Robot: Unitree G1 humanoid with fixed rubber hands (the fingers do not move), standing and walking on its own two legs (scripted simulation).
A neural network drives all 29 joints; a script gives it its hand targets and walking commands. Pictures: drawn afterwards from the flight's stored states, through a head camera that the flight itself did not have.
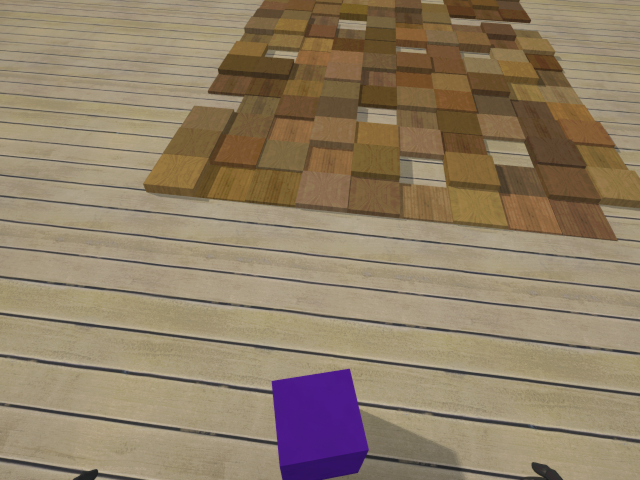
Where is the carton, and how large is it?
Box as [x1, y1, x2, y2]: [272, 369, 368, 479]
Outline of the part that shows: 349,369 272,381 279,464 282,479 323,479 354,473 358,471 368,448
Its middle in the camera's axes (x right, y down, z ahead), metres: +0.00 +0.51 +1.06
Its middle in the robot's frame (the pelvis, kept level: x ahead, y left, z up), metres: +0.37 -0.01 -0.66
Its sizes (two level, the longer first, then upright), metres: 0.210 0.200 0.250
